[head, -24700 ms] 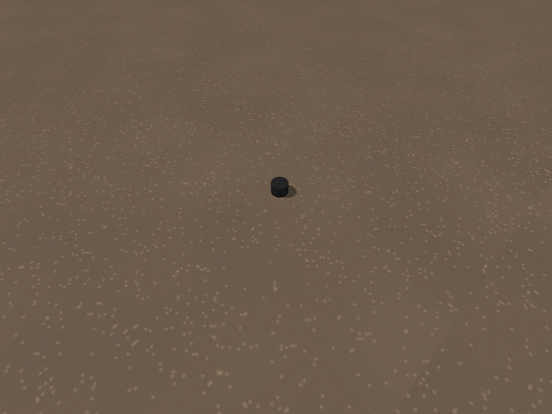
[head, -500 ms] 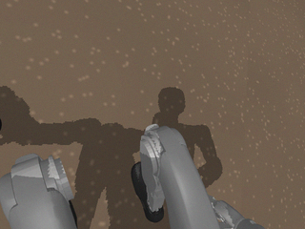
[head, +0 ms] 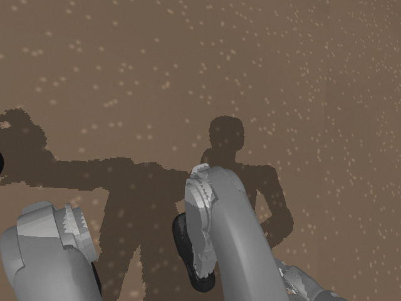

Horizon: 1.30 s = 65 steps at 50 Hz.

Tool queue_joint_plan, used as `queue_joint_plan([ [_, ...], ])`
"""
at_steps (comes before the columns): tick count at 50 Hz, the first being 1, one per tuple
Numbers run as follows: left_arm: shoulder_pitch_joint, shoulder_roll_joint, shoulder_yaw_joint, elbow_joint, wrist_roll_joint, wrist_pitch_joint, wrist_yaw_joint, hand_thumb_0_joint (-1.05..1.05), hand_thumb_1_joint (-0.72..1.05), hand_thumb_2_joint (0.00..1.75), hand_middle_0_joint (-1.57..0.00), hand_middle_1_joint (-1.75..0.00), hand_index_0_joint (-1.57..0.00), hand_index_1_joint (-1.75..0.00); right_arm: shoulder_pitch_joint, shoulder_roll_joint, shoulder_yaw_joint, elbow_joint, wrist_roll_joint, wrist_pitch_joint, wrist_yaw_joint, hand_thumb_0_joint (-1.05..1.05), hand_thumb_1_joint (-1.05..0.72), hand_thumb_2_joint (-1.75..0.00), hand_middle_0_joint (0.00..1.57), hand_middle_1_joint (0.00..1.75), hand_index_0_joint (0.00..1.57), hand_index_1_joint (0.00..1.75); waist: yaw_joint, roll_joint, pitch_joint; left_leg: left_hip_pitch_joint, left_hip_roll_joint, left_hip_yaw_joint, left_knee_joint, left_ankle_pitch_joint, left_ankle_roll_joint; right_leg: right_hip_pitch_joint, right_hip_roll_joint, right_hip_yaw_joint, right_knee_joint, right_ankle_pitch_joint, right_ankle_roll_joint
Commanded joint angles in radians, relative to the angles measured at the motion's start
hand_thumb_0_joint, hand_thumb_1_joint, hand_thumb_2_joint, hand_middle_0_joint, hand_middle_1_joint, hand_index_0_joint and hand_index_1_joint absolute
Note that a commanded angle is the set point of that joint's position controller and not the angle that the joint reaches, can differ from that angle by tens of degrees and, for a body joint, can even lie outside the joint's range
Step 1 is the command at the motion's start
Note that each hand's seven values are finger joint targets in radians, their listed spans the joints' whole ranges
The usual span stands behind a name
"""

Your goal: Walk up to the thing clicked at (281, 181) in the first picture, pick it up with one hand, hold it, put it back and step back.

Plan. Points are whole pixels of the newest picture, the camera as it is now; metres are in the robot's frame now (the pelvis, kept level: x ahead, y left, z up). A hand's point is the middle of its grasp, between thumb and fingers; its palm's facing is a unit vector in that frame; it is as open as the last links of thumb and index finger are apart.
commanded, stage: withdraw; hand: left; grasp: from above
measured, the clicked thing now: out of the picture +0.41 +0.34 -0.26
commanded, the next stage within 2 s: home in 0.72 s
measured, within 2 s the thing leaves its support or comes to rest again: rests again in 0.04 s
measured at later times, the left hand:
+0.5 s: hand out of the picture +0.39 +0.35 -0.05, palm faces -0.46 -0.12 -0.88, open 14.1 cm
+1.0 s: hand out of the picture +0.40 +0.34 -0.14, palm faces -0.32 -0.13 -0.94, open 13.4 cm
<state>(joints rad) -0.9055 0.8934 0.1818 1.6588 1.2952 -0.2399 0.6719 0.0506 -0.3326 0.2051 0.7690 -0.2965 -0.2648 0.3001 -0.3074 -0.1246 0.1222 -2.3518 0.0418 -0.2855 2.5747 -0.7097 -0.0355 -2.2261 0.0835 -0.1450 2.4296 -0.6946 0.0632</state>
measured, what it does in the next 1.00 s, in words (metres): stands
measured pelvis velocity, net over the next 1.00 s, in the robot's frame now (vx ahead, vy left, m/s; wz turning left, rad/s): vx -0.01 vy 0.00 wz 0.10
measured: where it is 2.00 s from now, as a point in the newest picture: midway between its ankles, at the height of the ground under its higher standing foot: (149, 288)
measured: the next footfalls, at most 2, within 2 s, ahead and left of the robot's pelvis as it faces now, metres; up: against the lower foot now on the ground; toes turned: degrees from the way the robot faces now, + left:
none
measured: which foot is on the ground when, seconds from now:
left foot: down 0.00-1.00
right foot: down 0.00-1.00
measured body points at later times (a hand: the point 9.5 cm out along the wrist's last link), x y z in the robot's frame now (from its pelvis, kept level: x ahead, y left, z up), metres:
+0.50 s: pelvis -0.01 -0.01 +0.07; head +0.19 +0.06 +0.47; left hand +0.41 +0.35 +0.00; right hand +0.13 -0.26 -0.05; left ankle +0.06 +0.14 -0.26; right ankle +0.11 -0.12 -0.26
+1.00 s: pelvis -0.01 +0.00 +0.03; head +0.21 +0.10 +0.41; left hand +0.41 +0.35 -0.09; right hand +0.06 -0.27 -0.07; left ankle +0.06 +0.14 -0.26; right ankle +0.11 -0.12 -0.26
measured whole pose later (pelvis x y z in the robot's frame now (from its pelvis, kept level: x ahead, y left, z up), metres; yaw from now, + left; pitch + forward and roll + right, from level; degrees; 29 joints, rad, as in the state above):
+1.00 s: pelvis -0.01 +0.00 +0.03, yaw +6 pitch +32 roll -8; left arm -0.84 0.73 0.15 1.35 1.26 -0.23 0.50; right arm 0.17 -0.25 0.06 0.77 -0.18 -0.07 0.16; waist -0.23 -0.03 -0.04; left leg -2.37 0.02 -0.17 2.42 -0.63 -0.02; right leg -2.25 0.03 -0.07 2.36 -0.67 0.04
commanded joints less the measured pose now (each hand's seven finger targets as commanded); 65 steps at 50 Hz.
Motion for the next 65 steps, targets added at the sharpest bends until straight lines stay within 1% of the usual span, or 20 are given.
queue_joint_plan([
  [1, -0.211, 0.231, 0.015, -0.284, -0.049, 0.029, 0.026, 0.0, -0.52, 0.97, -0.06, -1.01, -0.07, -1.0, 0.143, -0.275, -0.116, -0.012, 0.031, -0.001, -0.002, 0.0, -0.9, -0.9, 0.2, 0.3, 0.2, 0.3, 0.059, 0.62, -0.787, 0.573, 0.007, 0.168, -0.288, 0.251, 0.023, 0.321, 0.024, -0.103, -0.208, 0.3, -0.089],
  [3, -0.193, 0.224, 0.031, -0.376, -0.068, 0.049, 0.003, 0.0, -0.52, 0.97, -0.06, -1.0, -0.07, -0.99, 0.157, -0.271, -0.149, -0.006, 0.053, 0.018, 0.0, 0.0, -0.9, -0.9, 0.2, 0.3, 0.2, 0.3, 0.085, 0.643, -0.852, 0.586, 0.003, 0.179, -0.303, 0.272, 0.024, 0.326, 0.02, -0.092, -0.219, 0.317, -0.091],
  [6, -0.153, 0.142, 0.005, -0.477, -0.101, 0.095, -0.056, 0.0, -0.52, 0.98, -0.06, -1.0, -0.07, -1.0, 0.173, -0.256, -0.199, -0.009, 0.093, 0.053, 0.001, 0.0, -0.9, -0.9, 0.2, 0.3, 0.2, 0.3, 0.114, 0.638, -0.892, 0.604, -0.001, 0.195, -0.344, 0.272, 0.024, 0.304, 0.008, -0.076, -0.246, 0.316, -0.095],
  [8, -0.165, 0.058, -0.061, -0.491, -0.121, 0.124, -0.112, 0.0, -0.52, 0.98, -0.07, -1.0, -0.07, -1.0, 0.19, -0.244, -0.222, -0.001, 0.125, 0.077, -0.002, 0.0, -0.9, -0.9, 0.2, 0.3, 0.2, 0.3, 0.104, 0.571, -0.869, 0.579, -0.003, 0.202, -0.36, 0.252, 0.035, 0.282, 0.006, -0.061, -0.273, 0.305, -0.094],
  [11, -0.186, 0.038, -0.082, -0.548, -0.144, 0.155, -0.204, 0.0, -0.53, 1.0, -0.07, -1.01, -0.07, -1.01, 0.229, -0.231, -0.256, -0.011, 0.163, 0.117, -0.018, 0.0, -0.9, -0.9, 0.2, 0.3, 0.2, 0.3, 0.117, 0.498, -0.897, 0.587, -0.01, 0.201, -0.416, 0.208, 0.045, 0.305, -0.001, -0.039, -0.324, 0.26, -0.097],
  [13, -0.209, -0.035, -0.131, -0.551, -0.163, 0.163, -0.267, 0.0, -0.53, 1.0, -0.07, -1.02, -0.07, -1.02, 0.247, -0.216, -0.265, -0.017, 0.175, 0.146, -0.031, 0.0, -0.9, -0.9, 0.2, 0.3, 0.2, 0.3, 0.095, 0.426, -0.856, 0.56, -0.017, 0.203, -0.442, 0.178, 0.053, 0.325, -0.005, -0.028, -0.364, 0.232, -0.096],
  [16, -0.229, -0.051, -0.162, -0.551, -0.177, 0.15, -0.351, 0.0, -0.55, 1.02, -0.07, -1.02, -0.06, -1.03, 0.264, -0.193, -0.271, -0.035, 0.191, 0.173, -0.061, 0.0, -0.91, -0.9, 0.2, 0.3, 0.2, 0.3, 0.084, 0.303, -0.82, 0.498, -0.028, 0.224, -0.443, 0.149, 0.071, 0.389, -0.002, 0.007, -0.429, 0.187, -0.092],
  [21, -0.214, 0.001, -0.149, -0.492, -0.165, 0.102, -0.431, 0.0, -0.54, 1.02, -0.07, -1.02, -0.07, -1.03, 0.248, -0.169, -0.253, -0.067, 0.206, 0.203, -0.117, 0.0, -0.9, -0.9, 0.2, 0.3, 0.2, 0.3, 0.115, 0.201, -0.748, 0.452, -0.035, 0.239, -0.473, 0.125, 0.078, 0.424, -0.013, 0.039, -0.477, 0.123, -0.092],
  [26, -0.235, 0.034, -0.148, -0.416, -0.135, 0.047, -0.435, 0.0, -0.53, 1.01, -0.07, -1.01, -0.07, -1.02, 0.235, -0.167, -0.217, -0.085, 0.2, 0.218, -0.162, 0.0, -0.9, -0.9, 0.2, 0.3, 0.2, 0.3, 0.099, 0.192, -0.687, 0.441, -0.035, 0.242, -0.481, 0.103, 0.079, 0.401, -0.018, 0.041, -0.488, 0.1, -0.093],
  [30, -0.281, 0.064, -0.141, -0.374, -0.099, -0.006, -0.392, 0.0, -0.53, 1.01, -0.07, -1.01, -0.07, -1.01, 0.23, -0.173, -0.191, -0.083, 0.183, 0.22, -0.181, 0.0, -0.9, -0.9, 0.2, 0.3, 0.2, 0.3, 0.091, 0.265, -0.685, 0.46, -0.033, 0.237, -0.478, 0.091, 0.069, 0.354, -0.018, 0.027, -0.451, 0.085, -0.1],
  [40, -0.362, 0.163, -0.046, -0.332, 0.0, -0.092, -0.178, 0.0, -0.51, 0.98, -0.07, -1.01, -0.08, -1.0, 0.249, -0.214, -0.179, -0.05, 0.114, 0.198, -0.19, 0.0, -0.9, -0.89, 0.2, 0.3, 0.2, 0.3, 0.073, 0.495, -0.803, 0.621, -0.031, 0.214, -0.436, 0.143, 0.034, 0.239, -0.029, -0.04, -0.315, 0.146, -0.102],
  [43, -0.35, 0.19, 0.0, -0.406, 0.006, -0.063, -0.12, 0.0, -0.27, 0.95, -0.26, -0.77, -0.23, -0.76, 0.258, -0.22, -0.203, -0.044, 0.106, 0.184, -0.181, 0.0, -0.88, -0.89, 0.2, 0.3, 0.2, 0.3, 0.089, 0.557, -0.86, 0.666, -0.029, 0.213, -0.446, 0.133, 0.027, 0.209, -0.035, -0.05, -0.297, 0.145, -0.105],
  [44, -0.329, 0.182, 0.012, -0.455, -0.009, -0.043, -0.11, 0.0, -0.35, 0.91, -0.18, -0.85, -0.15, -0.84, 0.253, -0.218, -0.213, -0.048, 0.106, 0.18, -0.176, 0.0, -0.89, -0.89, 0.2, 0.3, 0.2, 0.3, 0.113, 0.607, -0.921, 0.715, -0.028, 0.218, -0.457, 0.155, 0.022, 0.211, -0.038, -0.046, -0.291, 0.162, -0.109],
  [46, -0.288, 0.166, 0.025, -0.499, -0.043, 0.0, -0.102, 0.0, -0.25, 0.88, -0.24, -0.69, -0.21, -0.68, 0.247, -0.216, -0.235, -0.05, 0.114, 0.178, -0.166, 0.0, -0.88, -0.89, 0.2, 0.3, 0.2, 0.3, 0.136, 0.643, -0.986, 0.742, -0.026, 0.228, -0.467, 0.182, 0.02, 0.211, -0.041, -0.037, -0.291, 0.187, -0.113],
  [49, -0.264, 0.116, -0.001, -0.505, -0.114, 0.063, -0.132, 0.0, -0.12, 0.86, -0.23, -0.58, -0.21, -0.6, 0.282, -0.205, -0.255, -0.039, 0.133, 0.174, -0.151, 0.0, -0.89, -0.9, 0.2, 0.3, 0.2, 0.3, 0.124, 0.551, -0.972, 0.674, -0.026, 0.247, -0.46, 0.177, 0.042, 0.259, -0.038, -0.017, -0.353, 0.202, -0.105],
  [50, -0.226, 0.094, 0.0, -0.517, -0.146, 0.083, -0.153, 0.0, -0.08, 0.86, -0.23, -0.58, -0.21, -0.59, 0.293, -0.199, -0.26, -0.035, 0.14, 0.174, -0.149, 0.0, -0.89, -0.9, 0.2, 0.3, 0.2, 0.3, 0.144, 0.534, -0.995, 0.684, -0.027, 0.253, -0.472, 0.192, 0.045, 0.29, -0.039, -0.008, -0.373, 0.217, -0.104],
  [52, -0.177, 0.07, 0.003, -0.593, -0.222, 0.114, -0.2, 0.0, 0.06, 0.89, -0.23, -0.56, -0.21, -0.57, 0.311, -0.186, -0.277, -0.034, 0.163, 0.176, -0.145, 0.0, -0.89, -0.9, 0.2, 0.3, 0.2, 0.3, 0.174, 0.518, -1.039, 0.717, -0.028, 0.249, -0.508, 0.206, 0.049, 0.344, -0.042, -0.002, -0.397, 0.226, -0.103],
  [54, -0.083, -0.017, -0.037, -0.635, -0.298, 0.152, -0.263, 0.0, 0.2, 0.9, -0.23, -0.52, -0.21, -0.53, 0.317, -0.175, -0.287, -0.045, 0.188, 0.182, -0.145, 0.0, -0.89, -0.9, 0.2, 0.3, 0.2, 0.3, 0.184, 0.456, -1.066, 0.735, -0.031, 0.244, -0.554, 0.204, 0.053, 0.407, -0.038, 0.003, -0.443, 0.226, -0.101],
  [61, 0.233, -0.17, -0.081, -0.959, -0.584, 0.234, -0.513, 0.0, 0.69, 0.99, -0.23, -0.43, -0.22, -0.44, 0.229, -0.131, -0.299, -0.14, 0.272, 0.211, -0.176, 0.0, -0.89, -0.9, 0.2, 0.3, 0.2, 0.3, 0.207, 0.229, -0.911, 0.668, -0.032, 0.237, -0.677, 0.172, 0.077, 0.594, -0.032, 0.045, -0.611, 0.228, -0.085],
  [65, 0.346, -0.21, -0.077, -1.188, -0.727, 0.248, -0.581, 0.0, 0.9, 0.9, -0.2, -0.3, -0.2, -0.3, 0.167, -0.103, -0.29, -0.196, 0.294, 0.215, -0.206, 0.0, -0.9, -0.9, 0.2, 0.3, 0.2, 0.3, 0.225, 0.184, -0.86, 0.706, -0.027, 0.25, -0.746, 0.153, 0.083, 0.691, -0.038, 0.075, -0.714, 0.2, -0.082],
])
